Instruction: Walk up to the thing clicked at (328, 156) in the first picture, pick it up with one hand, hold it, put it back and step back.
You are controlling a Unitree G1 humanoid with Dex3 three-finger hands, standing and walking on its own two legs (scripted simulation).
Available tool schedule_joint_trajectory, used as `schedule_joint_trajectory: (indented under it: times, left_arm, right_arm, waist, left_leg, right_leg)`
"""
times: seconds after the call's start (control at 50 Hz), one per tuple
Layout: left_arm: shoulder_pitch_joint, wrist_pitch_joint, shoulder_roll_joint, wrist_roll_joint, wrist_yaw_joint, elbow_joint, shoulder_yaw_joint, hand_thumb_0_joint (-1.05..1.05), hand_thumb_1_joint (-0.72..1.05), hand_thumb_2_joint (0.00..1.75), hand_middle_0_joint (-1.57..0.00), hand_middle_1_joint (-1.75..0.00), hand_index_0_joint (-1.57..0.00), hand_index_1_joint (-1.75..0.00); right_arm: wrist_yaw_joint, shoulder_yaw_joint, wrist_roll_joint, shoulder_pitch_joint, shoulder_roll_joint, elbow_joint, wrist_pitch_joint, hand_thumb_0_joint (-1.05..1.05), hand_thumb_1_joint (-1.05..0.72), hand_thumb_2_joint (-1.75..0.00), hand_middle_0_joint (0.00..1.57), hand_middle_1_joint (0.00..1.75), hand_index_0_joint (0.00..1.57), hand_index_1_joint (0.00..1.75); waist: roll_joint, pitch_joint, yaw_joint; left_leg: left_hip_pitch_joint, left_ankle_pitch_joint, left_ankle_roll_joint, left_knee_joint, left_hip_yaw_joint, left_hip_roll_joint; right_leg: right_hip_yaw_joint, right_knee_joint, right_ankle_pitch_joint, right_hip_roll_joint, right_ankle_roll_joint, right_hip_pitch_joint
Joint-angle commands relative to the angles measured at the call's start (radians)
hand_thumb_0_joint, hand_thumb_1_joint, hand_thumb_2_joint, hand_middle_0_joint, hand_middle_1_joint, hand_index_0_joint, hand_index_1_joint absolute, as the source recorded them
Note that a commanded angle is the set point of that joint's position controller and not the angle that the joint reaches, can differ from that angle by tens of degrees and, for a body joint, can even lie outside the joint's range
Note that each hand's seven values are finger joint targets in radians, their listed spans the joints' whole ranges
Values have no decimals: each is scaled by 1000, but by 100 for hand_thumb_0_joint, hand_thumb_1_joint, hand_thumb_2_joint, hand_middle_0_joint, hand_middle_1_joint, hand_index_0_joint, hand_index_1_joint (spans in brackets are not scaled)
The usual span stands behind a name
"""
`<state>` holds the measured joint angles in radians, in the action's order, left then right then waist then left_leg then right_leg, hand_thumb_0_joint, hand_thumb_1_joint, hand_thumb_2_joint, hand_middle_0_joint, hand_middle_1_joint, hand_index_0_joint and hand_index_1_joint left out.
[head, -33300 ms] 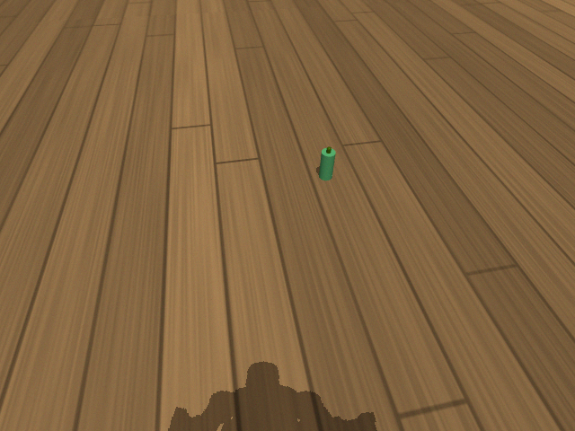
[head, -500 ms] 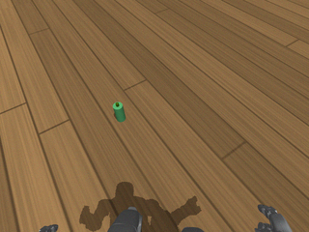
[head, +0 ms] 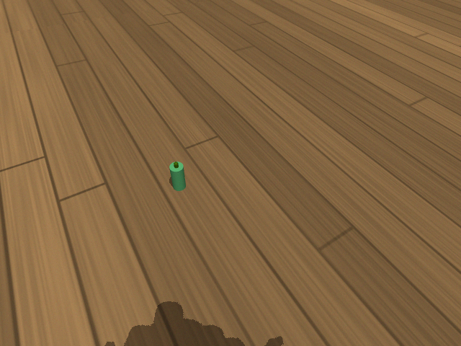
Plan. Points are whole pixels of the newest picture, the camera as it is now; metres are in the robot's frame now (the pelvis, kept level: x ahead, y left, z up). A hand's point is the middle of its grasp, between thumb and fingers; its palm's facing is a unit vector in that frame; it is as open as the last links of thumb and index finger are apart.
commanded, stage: step back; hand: left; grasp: from the side
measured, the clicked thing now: (177, 174) +1.03 +0.27 -0.67
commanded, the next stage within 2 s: stand in 0.68 s
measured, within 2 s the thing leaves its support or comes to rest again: neither
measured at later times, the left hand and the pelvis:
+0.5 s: hand out of the picture +0.13 +0.28 -0.15, palm faces +0.01 -0.94 -0.34, open 7.4 cm; pelvis +0.04 +0.02 +0.01, yaw +1 degrees
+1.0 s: hand out of the picture +0.12 +0.25 -0.14, palm faces -0.02 -0.94 -0.34, open 7.4 cm; pelvis +0.03 +0.00 +0.02, yaw +1 degrees
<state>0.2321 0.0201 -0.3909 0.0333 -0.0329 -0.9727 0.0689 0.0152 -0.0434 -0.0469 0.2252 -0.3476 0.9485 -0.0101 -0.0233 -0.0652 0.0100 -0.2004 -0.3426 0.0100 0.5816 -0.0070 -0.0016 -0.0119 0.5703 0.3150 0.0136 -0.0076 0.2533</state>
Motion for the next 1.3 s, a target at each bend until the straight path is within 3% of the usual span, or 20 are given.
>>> schedule_joint_trajectory:
  times: [0.0, 0.02, 0.04, 0.06, 0.1, 0.14, 0.22, 0.24, 0.26, 0.28, 0.3, 0.32, 0.36, 0.4, 0.6, 0.76, 0.98, 1.08, 1.2, 1.28]
  left_arm:
    - [47, -77, -243, 19, 41, 48, 70, 0, 90, 90, -20, -30, -20, -30]
    - [17, -77, -302, 13, 41, 60, 80, 0, 90, 90, -20, -30, -20, -30]
    - [-44, -76, -317, 13, 37, 85, 81, 0, 90, 90, -20, -30, -20, -30]
    - [-94, -75, -295, 9, 36, 101, 77, 0, 90, 90, -20, -30, -20, -30]
    - [-83, -80, -240, 5, 37, 92, 58, 0, 90, 90, -20, -30, -20, -30]
    - [-100, -80, -233, 2, 36, 83, 51, 0, 90, 90, -20, -30, -20, -30]
    - [-157, -57, -187, -13, 30, 101, 14, 0, 90, 90, -20, -30, -20, -30]
    - [-150, -52, -147, -21, 30, 103, 0, 0, 90, 90, -20, -30, -20, -30]
    - [-129, -44, -117, -35, 31, 95, -8, 0, 90, 90, -20, -30, -20, -30]
    - [-100, -34, -167, -36, 37, 64, 7, 0, 90, 90, -20, -30, -20, -30]
    - [-88, -36, -179, -29, 35, 47, 8, 0, 90, 90, -20, -30, -20, -30]
    - [-93, -41, -168, -25, 34, 40, 4, 0, 90, 90, -20, -30, -20, -30]
    - [-91, -52, -169, -25, 37, 25, 4, 0, 90, 90, -20, -30, -20, -30]
    - [-80, -59, -181, -30, 45, 13, 7, 0, 90, 90, -20, -30, -20, -30]
    - [-166, -52, -178, -20, 46, -19, -7, 0, 90, 90, -20, -30, -20, -30]
    - [-193, -58, -159, -30, 46, -62, -26, 0, 90, 90, -20, -30, -20, -30]
    - [-203, -63, -174, -24, 43, -87, -25, 0, 90, 90, -20, -30, -20, -30]
    - [-190, -59, -177, -20, 41, -99, -29, 0, 90, 90, -20, -30, -20, -30]
    - [-181, -63, -177, -24, 40, -97, -30, 0, 90, 90, -20, -30, -20, -30]
    - [-171, -59, -175, -24, 38, -98, -31, 0, 90, 90, -20, -30, -20, -30]
  right_arm:
    - [-19, -35, 29, -56, -150, -104, -14, 0, -90, -90, 20, 30, 20, 30]
    - [-25, -39, 24, -74, -169, -106, -11, 0, -90, -90, 20, 30, 20, 30]
    - [-28, -57, 16, -46, -218, -85, -10, 0, -90, -90, 20, 30, 20, 30]
    - [-23, -59, 18, -14, -232, -71, -17, 0, -90, -90, 20, 30, 20, 30]
    - [-14, -56, 18, -39, -207, -56, -26, 0, -90, -90, 20, 30, 20, 30]
    - [-9, -53, 14, -37, -186, -44, -27, 0, -90, -90, 20, 30, 20, 30]
    - [-21, -57, 14, 25, -181, 5, -33, 0, -90, -90, 20, 30, 20, 30]
    - [-27, -63, 6, 15, -216, 6, -37, 0, -90, -90, 20, 30, 20, 30]
    - [-31, -62, 7, -40, -261, -10, -44, 0, -90, -90, 20, 30, 20, 30]
    - [-27, -63, 14, -101, -303, -23, -42, 0, -90, -90, 20, 30, 20, 30]
    - [-24, -61, 14, -145, -295, -24, -39, 0, -90, -90, 20, 30, 20, 30]
    - [-22, -53, 11, -158, -272, -18, -37, 0, -90, -90, 20, 30, 20, 30]
    - [-27, -43, 17, -154, -238, -11, -45, 0, -90, -90, 20, 30, 20, 30]
    - [-32, -40, 32, -131, -227, 5, -45, 0, -90, -90, 20, 30, 20, 30]
    - [-32, -33, 29, -220, -202, 53, -31, 0, -90, -90, 20, 30, 20, 30]
    - [-19, -21, 42, -218, -200, 94, -27, 0, -90, -90, 20, 30, 20, 30]
    - [-15, -9, 38, -223, -199, 122, -25, 0, -90, -90, 20, 30, 20, 30]
    - [-10, -9, 38, -206, -200, 135, -19, 0, -90, -90, 20, 30, 20, 30]
    - [-11, -7, 37, -186, -201, 141, -22, 0, -90, -90, 20, 30, 20, 30]
    - [-12, -3, 36, -172, -202, 145, -22, 0, -90, -90, 20, 30, 20, 30]
  waist:
    - [-119, 102, 44]
    - [-143, 68, 59]
    - [-108, 8, 39]
    - [-107, -20, 6]
    - [-86, -4, 15]
    - [-129, 14, 16]
    - [-90, 55, -46]
    - [5, 74, -41]
    - [131, 79, -12]
    - [135, 63, 8]
    - [119, 40, 23]
    - [122, 34, 32]
    - [142, 79, 26]
    - [139, 160, 16]
    - [13, 142, 4]
    - [23, 142, -14]
    - [22, 106, -14]
    - [5, 52, -18]
    - [21, 95, -18]
    - [25, 76, -17]
  left_leg:
    - [-319, -84, 23, 181, -47, 2]
    - [-355, -241, 5, 267, -44, -32]
    - [-284, -247, -7, 322, -82, 12]
    - [-256, -232, -1, 275, -88, 46]
    - [-236, -179, 1, 192, -70, 32]
    - [-166, -96, -6, 116, -29, 34]
    - [103, 168, -11, -170, -7, 13]
    - [123, 198, 10, -205, -127, 99]
    - [57, 128, 76, -297, -340, 245]
    - [-74, 2, 154, -306, -373, 307]
    - [-118, 0, 157, -290, -339, 291]
    - [-86, 78, 121, -274, -274, 253]
    - [-4, 426, 51, -186, -157, 182]
    - [47, 629, 23, -94, -89, 139]
    - [62, 378, 26, -188, -68, 134]
    - [142, 464, 9, -243, -70, 136]
    - [144, 299, -3, -296, -64, 131]
    - [100, 170, -7, -319, -71, 121]
    - [111, 232, -2, -312, -76, 132]
    - [100, 189, 0, -317, -78, 132]
  right_leg:
    - [-326, -278, 14, 169, -81, -339]
    - [-493, -333, 209, 324, -186, -235]
    - [-533, -344, 312, 383, -242, -77]
    - [-479, -326, 278, 363, -246, -37]
    - [-318, -284, 110, 271, -185, -72]
    - [-241, -259, 29, 230, -155, -35]
    - [-92, -95, -161, 142, -79, 95]
    - [-43, -17, -179, 90, -48, 124]
    - [1, 64, -24, 9, -5, 121]
    - [-10, 94, 155, 12, -10, 26]
    - [-19, 66, 143, 26, -14, -34]
    - [-17, -14, 92, 25, -18, -32]
    - [-35, -96, -157, 47, -21, -70]
    - [-54, -103, -367, 73, -23, -138]
    - [-68, -168, -333, 94, -16, -143]
    - [-70, -233, -393, 113, -5, -173]
    - [-86, -304, -261, 119, -5, -150]
    - [-95, -348, -86, 110, -4, -99]
    - [-95, -326, -187, 113, -9, -133]
    - [-96, -330, -136, 110, -9, -111]
